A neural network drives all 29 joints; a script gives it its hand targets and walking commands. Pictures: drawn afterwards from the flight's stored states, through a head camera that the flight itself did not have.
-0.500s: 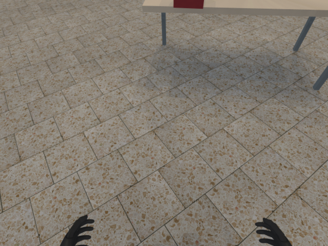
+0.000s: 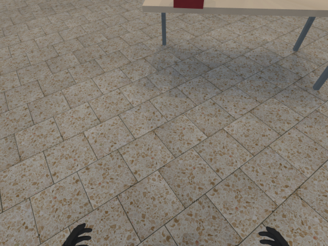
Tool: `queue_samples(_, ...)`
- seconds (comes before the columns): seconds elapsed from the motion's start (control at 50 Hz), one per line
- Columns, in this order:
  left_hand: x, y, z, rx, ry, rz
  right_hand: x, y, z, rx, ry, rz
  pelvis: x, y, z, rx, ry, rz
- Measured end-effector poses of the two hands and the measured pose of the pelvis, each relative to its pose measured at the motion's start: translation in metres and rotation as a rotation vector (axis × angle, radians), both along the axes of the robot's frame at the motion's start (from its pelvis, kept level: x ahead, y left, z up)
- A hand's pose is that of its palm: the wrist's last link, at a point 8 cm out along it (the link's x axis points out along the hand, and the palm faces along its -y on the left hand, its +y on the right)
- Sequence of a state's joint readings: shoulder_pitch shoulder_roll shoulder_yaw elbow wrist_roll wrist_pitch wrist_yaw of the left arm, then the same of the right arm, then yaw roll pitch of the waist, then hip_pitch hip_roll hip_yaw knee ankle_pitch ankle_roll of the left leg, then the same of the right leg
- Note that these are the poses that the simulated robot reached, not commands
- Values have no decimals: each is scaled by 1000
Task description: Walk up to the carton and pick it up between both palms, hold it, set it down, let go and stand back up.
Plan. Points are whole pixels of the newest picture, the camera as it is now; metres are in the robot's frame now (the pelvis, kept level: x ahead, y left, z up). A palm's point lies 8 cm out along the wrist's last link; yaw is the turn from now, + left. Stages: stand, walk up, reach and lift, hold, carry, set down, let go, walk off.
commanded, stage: stand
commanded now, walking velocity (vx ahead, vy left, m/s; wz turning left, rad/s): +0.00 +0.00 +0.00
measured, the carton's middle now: out of the picture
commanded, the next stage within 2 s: walk up in 1.38 s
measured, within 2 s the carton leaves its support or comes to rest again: neither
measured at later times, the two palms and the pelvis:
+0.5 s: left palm out of the picture +0.09 +0.27 -0.11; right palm out of the picture +0.09 -0.26 -0.11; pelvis -0.01 +0.00 +0.00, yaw +0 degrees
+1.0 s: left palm out of the picture +0.05 +0.28 -0.11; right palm out of the picture +0.06 -0.27 -0.12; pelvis -0.03 +0.00 +0.00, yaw +0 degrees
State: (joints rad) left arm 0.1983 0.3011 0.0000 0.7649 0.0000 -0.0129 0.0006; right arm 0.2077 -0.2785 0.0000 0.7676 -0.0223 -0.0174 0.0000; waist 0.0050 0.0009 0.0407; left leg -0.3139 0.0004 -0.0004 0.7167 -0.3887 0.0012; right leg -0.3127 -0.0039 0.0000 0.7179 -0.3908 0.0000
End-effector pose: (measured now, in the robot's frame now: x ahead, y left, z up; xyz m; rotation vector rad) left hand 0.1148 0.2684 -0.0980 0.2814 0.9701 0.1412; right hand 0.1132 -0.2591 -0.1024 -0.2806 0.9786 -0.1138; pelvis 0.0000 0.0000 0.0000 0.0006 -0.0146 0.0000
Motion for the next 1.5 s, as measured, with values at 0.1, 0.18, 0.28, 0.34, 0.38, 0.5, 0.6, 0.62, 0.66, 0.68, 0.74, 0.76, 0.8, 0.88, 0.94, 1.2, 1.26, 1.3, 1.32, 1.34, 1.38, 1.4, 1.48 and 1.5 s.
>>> queue_samples(0.1, -4, 1, -1, 2, 12, 4, -4, -1, -2, 0, 12, -5, -1, 0, 0, 0, -1, 0)
queue_samples(0.18, -7, 2, -3, 4, 22, 7, -7, -1, -3, 0, 21, -9, -2, 0, 0, 0, -2, 0)
queue_samples(0.28, -13, 3, -4, 5, 34, 11, -13, -2, -5, 0, 34, -13, -4, 0, 0, 0, -5, 0)
queue_samples(0.34, -16, 4, -5, 5, 41, 14, -16, -3, -5, -1, 40, -16, -5, 0, 0, 0, -7, 0)
queue_samples(0.38, -19, 4, -6, 5, 45, 16, -19, -3, -6, -1, 44, -18, -6, 0, 0, 0, -9, 0)
queue_samples(0.5, -27, 5, -7, 5, 58, 22, -25, -4, -7, -3, 56, -23, -11, 0, 0, 0, -15, 0)
queue_samples(0.6, -34, 6, -9, 5, 71, 28, -32, -5, -9, -4, 65, -27, -14, 0, 0, 0, -20, 0)
queue_samples(0.62, -36, 6, -10, 5, 74, 29, -33, -6, -9, -4, 67, -28, -15, 0, 0, 0, -21, 0)
queue_samples(0.66, -39, 6, -10, 5, 79, 31, -35, -6, -9, -5, 71, -30, -16, 0, 0, 0, -24, 0)
queue_samples(0.68, -41, 6, -11, 5, 82, 32, -37, -6, -10, -5, 73, -30, -17, 0, 0, 0, -25, 0)
queue_samples(0.74, -45, 7, -12, 5, 88, 35, -40, -6, -10, -5, 78, -33, -20, 0, 0, 0, -28, 0)
queue_samples(0.76, -46, 7, -12, 5, 90, 36, -41, -7, -11, -5, 79, -34, -20, 0, 0, 0, -29, 0)
queue_samples(0.8, -49, 7, -12, 5, 93, 38, -44, -7, -11, -5, 83, -36, -22, 0, 0, 0, -31, 0)
queue_samples(0.88, -55, 7, -14, 5, 102, 42, -49, -7, -12, -5, 90, -39, -25, 0, 0, 0, -35, 0)
queue_samples(0.94, -59, 8, -14, 5, 109, 45, -53, -8, -13, -5, 97, -42, -27, 0, 0, 0, -38, 0)
queue_samples(1.2, -70, 9, -17, 5, 132, 54, -62, -9, -16, -7, 120, -51, -31, 0, -1, 0, -44, 0)
queue_samples(1.26, -71, 9, -18, 5, 136, 56, -63, -9, -16, -7, 125, -53, -31, 0, -1, -1, -45, 0)
queue_samples(1.3, -72, 9, -18, 4, 139, 57, -64, -9, -16, -8, 126, -53, -31, 1, -1, -1, -45, 0)
queue_samples(1.32, -72, 9, -18, 4, 141, 57, -64, -9, -16, -8, 127, -54, -31, 1, -1, -1, -45, 0)
queue_samples(1.34, -73, 9, -18, 4, 142, 58, -64, -9, -16, -8, 128, -54, -31, 1, -1, -1, -45, 0)
queue_samples(1.38, -73, 10, -19, 4, 144, 58, -64, -9, -17, -8, 129, -55, -31, 1, 0, -1, -45, 0)
queue_samples(1.4, -74, 10, -19, 4, 145, 59, -63, -9, -16, -8, 129, -55, -31, 1, 0, -1, -45, 0)
queue_samples(1.48, -75, 10, -19, 4, 150, 60, -63, -9, -16, -8, 129, -55, -32, 1, 0, -1, -44, 0)
queue_samples(1.5, -75, 10, -19, 4, 150, 60, -62, -9, -16, -7, 129, -56, -32, 1, 0, -1, -44, 0)
